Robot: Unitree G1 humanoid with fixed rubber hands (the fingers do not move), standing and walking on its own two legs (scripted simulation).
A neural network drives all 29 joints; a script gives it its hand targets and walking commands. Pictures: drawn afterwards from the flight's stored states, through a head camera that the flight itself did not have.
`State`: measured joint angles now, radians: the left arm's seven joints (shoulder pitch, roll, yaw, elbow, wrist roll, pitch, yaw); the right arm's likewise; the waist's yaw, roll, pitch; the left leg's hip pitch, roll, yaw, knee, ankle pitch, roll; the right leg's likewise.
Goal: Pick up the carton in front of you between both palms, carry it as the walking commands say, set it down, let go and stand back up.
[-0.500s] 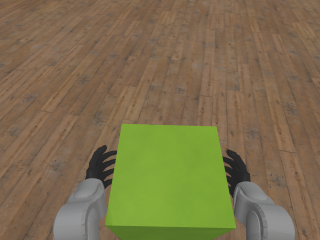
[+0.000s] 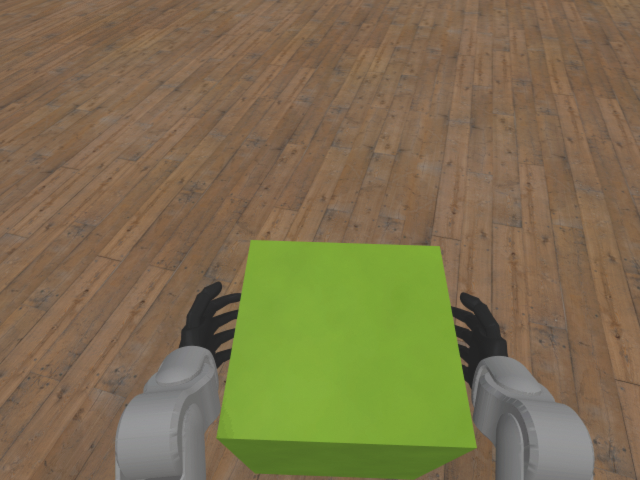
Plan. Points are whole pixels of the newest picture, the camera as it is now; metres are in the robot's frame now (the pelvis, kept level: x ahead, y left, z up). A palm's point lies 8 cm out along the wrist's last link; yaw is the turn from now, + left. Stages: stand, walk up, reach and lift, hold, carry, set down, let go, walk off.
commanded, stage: carry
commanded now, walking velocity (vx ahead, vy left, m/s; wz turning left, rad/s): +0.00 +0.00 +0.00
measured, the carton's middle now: (339, 370) +0.27 +0.00 +0.02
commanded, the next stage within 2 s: hold in 1.32 s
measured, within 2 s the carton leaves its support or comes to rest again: neither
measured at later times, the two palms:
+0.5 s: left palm (166, 353) +0.26 +0.19 +0.08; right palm (441, 358) +0.25 -0.11 +0.08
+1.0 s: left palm (176, 376) +0.26 +0.20 +0.03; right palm (427, 382) +0.25 -0.10 +0.02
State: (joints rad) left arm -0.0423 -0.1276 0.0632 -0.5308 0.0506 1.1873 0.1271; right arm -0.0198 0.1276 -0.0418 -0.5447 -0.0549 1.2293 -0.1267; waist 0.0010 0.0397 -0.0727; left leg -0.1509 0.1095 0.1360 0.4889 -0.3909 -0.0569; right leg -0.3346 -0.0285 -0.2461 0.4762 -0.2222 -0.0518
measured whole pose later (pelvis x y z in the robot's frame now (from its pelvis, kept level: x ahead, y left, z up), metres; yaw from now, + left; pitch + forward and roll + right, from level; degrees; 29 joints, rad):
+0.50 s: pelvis +0.01 +0.04 +0.00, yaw +0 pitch +3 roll -2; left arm -0.01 -0.13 0.05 -0.44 0.11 1.14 0.11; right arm 0.00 0.13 -0.03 -0.41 -0.09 1.15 -0.09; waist -0.01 0.01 -0.09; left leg -0.08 0.05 0.15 0.47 -0.39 -0.01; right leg -0.28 -0.08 -0.22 0.50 -0.23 0.02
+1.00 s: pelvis -0.03 +0.04 +0.00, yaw +0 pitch +2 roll -1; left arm -0.20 -0.14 0.16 0.14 0.23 0.72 0.03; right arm -0.18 0.14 -0.15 0.14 -0.22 0.75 -0.02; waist 0.01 0.01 -0.05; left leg -0.14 0.03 0.16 0.50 -0.39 0.03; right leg -0.33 -0.11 -0.22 0.51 -0.19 0.01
